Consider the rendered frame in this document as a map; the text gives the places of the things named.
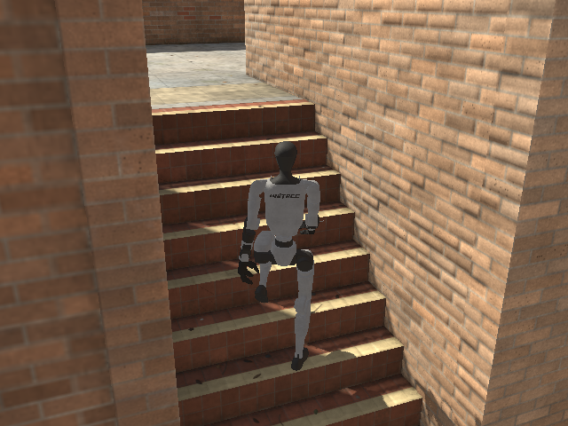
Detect stairs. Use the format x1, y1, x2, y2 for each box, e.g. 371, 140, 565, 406
152, 104, 422, 426

